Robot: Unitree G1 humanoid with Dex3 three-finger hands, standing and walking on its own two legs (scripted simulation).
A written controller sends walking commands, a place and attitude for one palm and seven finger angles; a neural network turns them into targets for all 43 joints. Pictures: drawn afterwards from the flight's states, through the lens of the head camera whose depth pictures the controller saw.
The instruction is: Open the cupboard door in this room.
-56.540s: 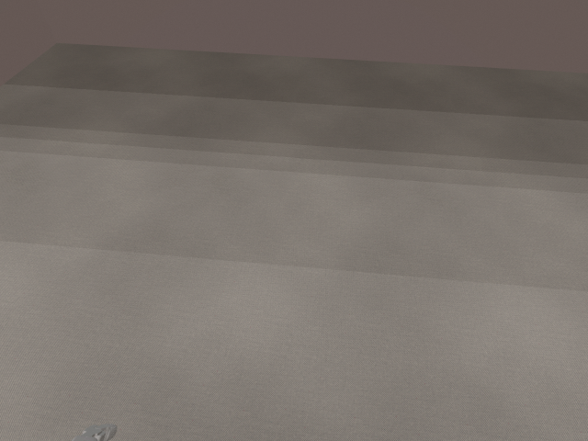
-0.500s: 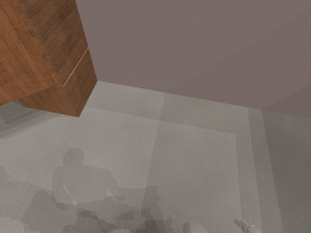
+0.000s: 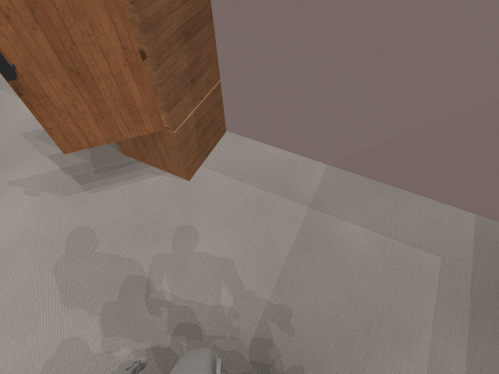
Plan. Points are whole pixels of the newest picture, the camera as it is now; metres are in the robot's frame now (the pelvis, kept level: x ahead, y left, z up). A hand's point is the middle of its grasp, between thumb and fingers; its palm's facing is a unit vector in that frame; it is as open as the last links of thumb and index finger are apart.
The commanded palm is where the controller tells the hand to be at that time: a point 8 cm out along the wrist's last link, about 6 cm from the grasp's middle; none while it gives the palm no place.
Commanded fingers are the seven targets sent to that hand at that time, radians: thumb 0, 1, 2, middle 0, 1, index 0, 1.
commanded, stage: turn to face it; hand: left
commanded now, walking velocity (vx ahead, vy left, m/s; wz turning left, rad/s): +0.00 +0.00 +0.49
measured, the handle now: out of the picture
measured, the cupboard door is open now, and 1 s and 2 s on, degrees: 45 45 45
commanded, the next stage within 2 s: take the last steps up to it in 0.46 s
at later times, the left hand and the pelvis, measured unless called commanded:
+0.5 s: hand out of the picture +0.04 +0.24 -0.17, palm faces +0.24 -0.94 -0.25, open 7.4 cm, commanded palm none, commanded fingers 0.00 0.90 0.90 -0.20 -0.30 -0.20 -0.30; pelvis +0.01 +0.02 +0.00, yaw +12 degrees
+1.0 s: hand out of the picture -0.07 +0.21 -0.17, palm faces +0.46 -0.86 -0.20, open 7.3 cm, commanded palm none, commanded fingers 0.00 0.90 0.90 -0.20 -0.30 -0.20 -0.30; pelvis +0.06 +0.07 +0.00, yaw +22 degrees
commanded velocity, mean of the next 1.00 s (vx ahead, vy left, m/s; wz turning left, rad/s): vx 0.14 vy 0.06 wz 0.24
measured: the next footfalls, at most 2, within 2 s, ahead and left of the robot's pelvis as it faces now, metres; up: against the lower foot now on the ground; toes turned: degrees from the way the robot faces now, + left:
left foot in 0.16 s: +0.03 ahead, +0.14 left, +0.00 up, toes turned +12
right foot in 0.56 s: +0.07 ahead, -0.10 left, +0.00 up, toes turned +8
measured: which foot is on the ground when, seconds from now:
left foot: up 0.00-0.14, down 0.16-0.58, up 0.60-1.00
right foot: down 0.00-0.16, up 0.18-0.54, down 0.56-1.00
